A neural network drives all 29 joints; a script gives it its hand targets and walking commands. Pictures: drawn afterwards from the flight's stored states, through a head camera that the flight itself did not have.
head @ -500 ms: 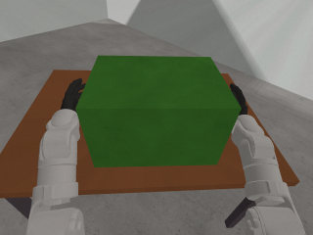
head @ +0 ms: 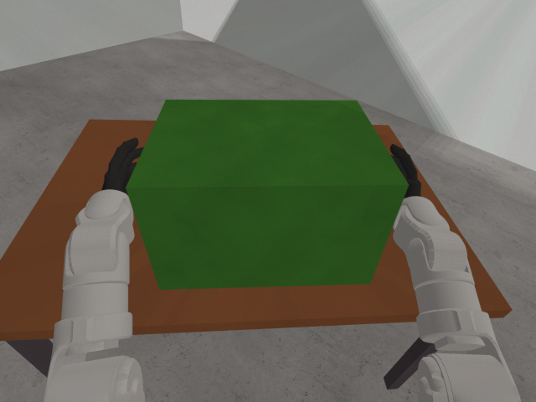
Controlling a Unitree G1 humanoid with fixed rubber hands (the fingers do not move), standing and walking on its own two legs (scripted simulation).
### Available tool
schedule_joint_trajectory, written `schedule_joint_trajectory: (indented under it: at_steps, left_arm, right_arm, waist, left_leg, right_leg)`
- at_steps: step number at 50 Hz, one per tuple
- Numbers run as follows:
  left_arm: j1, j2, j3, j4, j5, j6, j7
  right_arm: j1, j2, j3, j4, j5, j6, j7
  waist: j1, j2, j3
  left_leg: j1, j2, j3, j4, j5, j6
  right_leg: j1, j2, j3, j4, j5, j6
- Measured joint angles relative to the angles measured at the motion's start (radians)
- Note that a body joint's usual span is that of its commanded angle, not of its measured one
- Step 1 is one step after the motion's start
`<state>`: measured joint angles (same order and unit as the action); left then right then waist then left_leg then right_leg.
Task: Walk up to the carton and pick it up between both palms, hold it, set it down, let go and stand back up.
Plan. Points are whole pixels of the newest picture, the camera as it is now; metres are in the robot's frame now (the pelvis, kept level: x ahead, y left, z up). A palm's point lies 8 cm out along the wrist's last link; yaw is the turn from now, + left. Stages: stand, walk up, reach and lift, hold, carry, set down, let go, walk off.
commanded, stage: hold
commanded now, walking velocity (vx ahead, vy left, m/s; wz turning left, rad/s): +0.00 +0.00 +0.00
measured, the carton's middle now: (264, 188) +0.39 -0.01 +0.14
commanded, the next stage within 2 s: none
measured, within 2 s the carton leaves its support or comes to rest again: neither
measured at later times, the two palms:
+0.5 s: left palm (119, 191) +0.36 +0.20 +0.16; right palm (402, 195) +0.35 -0.21 +0.17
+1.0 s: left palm (114, 190) +0.35 +0.21 +0.17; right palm (398, 193) +0.35 -0.20 +0.17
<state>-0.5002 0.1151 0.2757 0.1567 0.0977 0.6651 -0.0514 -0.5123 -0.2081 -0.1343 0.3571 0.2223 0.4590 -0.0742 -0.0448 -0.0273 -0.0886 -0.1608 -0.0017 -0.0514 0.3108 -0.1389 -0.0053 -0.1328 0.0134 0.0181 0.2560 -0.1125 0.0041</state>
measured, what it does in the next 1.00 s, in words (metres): stands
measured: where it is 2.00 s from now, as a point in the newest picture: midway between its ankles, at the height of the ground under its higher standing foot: outside the picture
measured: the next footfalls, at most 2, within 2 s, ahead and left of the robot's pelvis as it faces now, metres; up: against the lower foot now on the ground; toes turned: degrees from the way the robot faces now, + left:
none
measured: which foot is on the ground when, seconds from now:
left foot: down 0.00-1.00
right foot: down 0.00-1.00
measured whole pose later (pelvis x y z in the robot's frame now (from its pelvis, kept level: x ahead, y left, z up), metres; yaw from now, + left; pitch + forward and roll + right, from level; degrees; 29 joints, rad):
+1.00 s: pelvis +0.00 +0.00 +0.00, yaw +1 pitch -1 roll -1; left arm -0.52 0.14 0.27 0.19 0.09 0.64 -0.05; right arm -0.53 -0.20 -0.13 0.35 0.22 0.46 -0.09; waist -0.04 -0.02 -0.09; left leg -0.17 0.00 -0.06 0.31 -0.14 -0.01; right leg -0.13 0.01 0.01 0.25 -0.11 0.00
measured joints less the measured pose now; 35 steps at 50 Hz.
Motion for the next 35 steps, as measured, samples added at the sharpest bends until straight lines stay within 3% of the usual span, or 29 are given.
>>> schedule_joint_trajectory:
  at_steps: [4,14,35]
  left_arm:
    - [0.000,0.016,-0.007,0.000,-0.017,-0.006,0.001]
    - [-0.020,0.017,-0.014,0.031,-0.011,-0.008,0.010]
    - [-0.004,0.008,-0.009,0.021,-0.015,-0.008,0.008]
  right_arm:
    - [0.005,0.001,0.010,-0.022,0.006,0.005,-0.017]
    - [-0.021,0.009,-0.017,0.028,-0.010,-0.009,0.011]
    - [0.003,0.000,-0.002,-0.005,0.005,0.005,-0.003]
  waist:
    - [0.002,0.000,-0.003]
    - [0.004,-0.008,-0.010]
    - [0.001,0.006,-0.012]
  left_leg:
    - [-0.010,-0.001,-0.003,0.009,-0.002,0.000]
    - [-0.010,-0.004,-0.012,0.008,0.000,-0.001]
    - [-0.011,0.001,-0.005,0.007,-0.003,-0.003]
  right_leg:
    - [-0.006,0.000,-0.002,0.002,0.000,0.001]
    - [-0.003,-0.004,-0.012,0.003,-0.003,0.000]
    - [-0.008,0.002,-0.006,0.005,-0.003,-0.003]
